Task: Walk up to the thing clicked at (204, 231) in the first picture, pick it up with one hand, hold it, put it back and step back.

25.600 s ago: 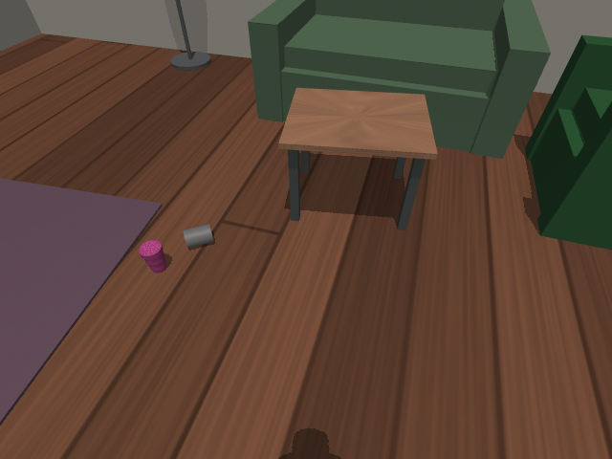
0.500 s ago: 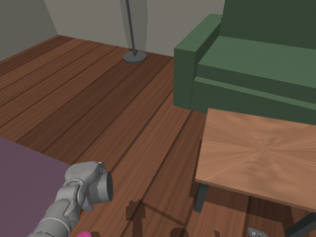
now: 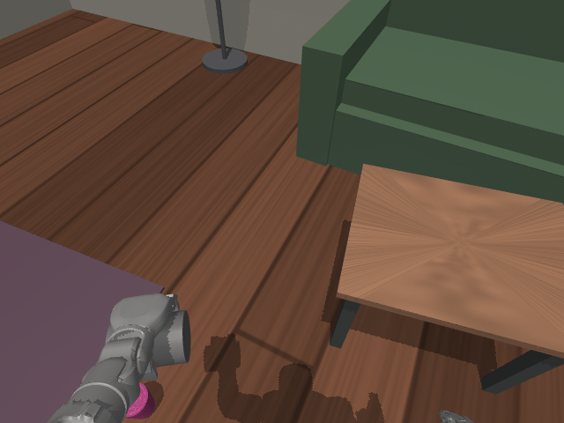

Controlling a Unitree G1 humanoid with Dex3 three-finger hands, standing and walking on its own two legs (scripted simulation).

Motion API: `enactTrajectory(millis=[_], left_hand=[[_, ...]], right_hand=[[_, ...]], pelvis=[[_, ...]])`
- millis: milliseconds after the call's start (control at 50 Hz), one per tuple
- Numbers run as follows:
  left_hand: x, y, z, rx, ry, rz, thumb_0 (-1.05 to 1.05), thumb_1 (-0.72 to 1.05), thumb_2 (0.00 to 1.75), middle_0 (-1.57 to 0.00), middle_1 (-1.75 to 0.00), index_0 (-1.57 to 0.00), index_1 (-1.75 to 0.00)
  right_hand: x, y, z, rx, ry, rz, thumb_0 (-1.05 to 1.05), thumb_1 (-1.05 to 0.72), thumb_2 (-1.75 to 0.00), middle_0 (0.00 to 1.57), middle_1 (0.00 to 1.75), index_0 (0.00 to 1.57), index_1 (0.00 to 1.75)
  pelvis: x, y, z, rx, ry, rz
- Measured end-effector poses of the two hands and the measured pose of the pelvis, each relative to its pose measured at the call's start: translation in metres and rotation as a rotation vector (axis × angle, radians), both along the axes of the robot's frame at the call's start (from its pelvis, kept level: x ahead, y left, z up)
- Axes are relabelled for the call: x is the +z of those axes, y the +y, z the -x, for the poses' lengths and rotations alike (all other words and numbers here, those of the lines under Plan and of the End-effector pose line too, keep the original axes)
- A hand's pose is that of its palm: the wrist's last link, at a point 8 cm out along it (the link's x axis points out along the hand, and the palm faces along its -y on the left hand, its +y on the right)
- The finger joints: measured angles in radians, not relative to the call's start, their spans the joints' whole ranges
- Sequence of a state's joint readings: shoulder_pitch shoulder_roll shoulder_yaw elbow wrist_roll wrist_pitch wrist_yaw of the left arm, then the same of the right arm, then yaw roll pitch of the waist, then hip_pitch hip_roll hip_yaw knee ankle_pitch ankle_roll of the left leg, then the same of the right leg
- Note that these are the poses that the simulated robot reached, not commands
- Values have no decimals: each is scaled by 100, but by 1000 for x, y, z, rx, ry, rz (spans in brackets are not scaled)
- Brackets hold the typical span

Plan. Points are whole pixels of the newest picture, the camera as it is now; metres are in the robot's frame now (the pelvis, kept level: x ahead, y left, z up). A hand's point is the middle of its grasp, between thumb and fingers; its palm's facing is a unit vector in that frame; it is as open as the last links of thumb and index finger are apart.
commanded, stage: crouch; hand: left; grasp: from above
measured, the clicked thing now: (151, 340) +0.30 +0.23 -0.12
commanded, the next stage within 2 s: lower in 1.58 s
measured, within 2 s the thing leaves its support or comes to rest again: neither
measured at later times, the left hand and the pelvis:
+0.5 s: hand (181, 344) +0.37 +0.24 -0.34, palm faces -0.44 -0.04 -0.90, open 11.2 cm; pelvis -0.05 +0.01 -0.21, yaw -2 degrees
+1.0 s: hand (189, 356) +0.39 +0.25 -0.50, palm faces -0.45 -0.06 -0.89, open 11.2 cm; pelvis -0.05 +0.01 -0.33, yaw -4 degrees
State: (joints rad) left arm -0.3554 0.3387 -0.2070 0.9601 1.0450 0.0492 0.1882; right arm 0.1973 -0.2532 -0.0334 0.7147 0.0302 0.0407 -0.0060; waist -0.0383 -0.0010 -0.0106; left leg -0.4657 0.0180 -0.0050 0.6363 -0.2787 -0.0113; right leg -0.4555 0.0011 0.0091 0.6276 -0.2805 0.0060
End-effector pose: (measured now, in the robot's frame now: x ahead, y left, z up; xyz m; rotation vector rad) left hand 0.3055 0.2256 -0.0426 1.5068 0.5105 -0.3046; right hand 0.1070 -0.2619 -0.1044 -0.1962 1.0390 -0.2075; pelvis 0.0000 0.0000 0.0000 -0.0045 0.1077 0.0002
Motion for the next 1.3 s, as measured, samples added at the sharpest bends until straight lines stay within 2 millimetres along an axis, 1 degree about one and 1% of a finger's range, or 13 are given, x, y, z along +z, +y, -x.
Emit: enactTrajectory(millis=[40, 80, 200, 320, 400, 480, 560, 640, 720, 820, 960, 1080, 1300], left_hand=[[-18, 1, -2, -10, 1, -8, -1, -15, 55, -62, -59, -62, -58], [-38, 3, -7, -25, -11, -16, -1, -15, 55, -62, -60, -62, -59], [-98, 7, -31, -43, -83, -54, -1, -14, 54, -60, -62, -61, -61], [-158, 11, -58, 4, -114, -61, -1, -14, 56, -59, -64, -59, -63], [-195, 10, -68, 24, -106, -51, -1, -14, 56, -58, -64, -58, -63], [-234, 11, -72, 37, -72, -44, -1, -14, 57, -58, -64, -59, -63], [-275, 13, -71, 32, -35, -33, -1, -14, 56, -59, -63, -59, -62], [-314, 17, -71, 14, -19, -14, -1, -14, 56, -60, -62, -60, -61], [-346, 21, -74, -1, -36, -5, -1, -15, 56, -60, -61, -61, -60], [-373, 25, -81, 6, -62, -6, -1, -15, 56, -62, -60, -62, -58], [-397, 27, -91, 27, -61, -13, -1, -16, 56, -64, -56, -64, -55], [-417, 27, -95, 33, -40, -7, -1, -15, 54, -65, -53, -65, -52], [-454, 27, -97, 15, -40, 5, -1, -14, 49, -66, -50, -67, -49]], right_hand=[[-9, -5, 11, -1, 31, 21, 0, -88, -89, 21, 30, 20, 30], [-22, -11, 23, -3, 62, 44, 0, -88, -89, 21, 30, 20, 30], [-77, -22, 62, -40, 153, 96, 0, -88, -89, 20, 30, 20, 30], [-139, -16, 99, -83, 235, 100, 0, -88, -89, 20, 29, 20, 30], [-179, -5, 116, -97, 280, 78, 0, -88, -89, 20, 29, 20, 30], [-215, 5, 123, -92, 302, 50, 0, -88, -89, 21, 29, 20, 30], [-246, 12, 123, -71, 308, 34, 0, -88, -89, 21, 30, 20, 30], [-272, 11, 117, -35, 311, 37, 0, -88, -89, 21, 30, 20, 30], [-292, 5, 109, 6, 317, 58, 0, -88, -89, 21, 30, 20, 30], [-308, -3, 99, 49, 322, 85, 0, -89, -89, 21, 29, 20, 30], [-322, -11, 97, 67, 328, 101, 0, -89, -89, 21, 29, 20, 30], [-337, -11, 108, 63, 353, 89, 0, -89, -89, 21, 29, 20, 30], [-370, -4, 140, 51, 412, 61, 0, -89, -89, 21, 30, 20, 30]], pelvis=[[-10, 0, 4, 1, 47, 4], [-24, 1, 8, 2, 100, 8], [-80, 5, 21, -3, 247, 21], [-138, 8, 33, -10, 371, 28], [-171, 10, 40, -13, 427, 32], [-202, 11, 45, -14, 470, 35], [-231, 11, 49, -13, 505, 41], [-258, 10, 51, -13, 536, 47], [-281, 8, 52, -13, 558, 55], [-302, 7, 51, -16, 571, 62], [-322, 6, 51, -26, 573, 69], [-338, 6, 53, -36, 566, 69], [-375, 8, 63, -47, 540, 73]])
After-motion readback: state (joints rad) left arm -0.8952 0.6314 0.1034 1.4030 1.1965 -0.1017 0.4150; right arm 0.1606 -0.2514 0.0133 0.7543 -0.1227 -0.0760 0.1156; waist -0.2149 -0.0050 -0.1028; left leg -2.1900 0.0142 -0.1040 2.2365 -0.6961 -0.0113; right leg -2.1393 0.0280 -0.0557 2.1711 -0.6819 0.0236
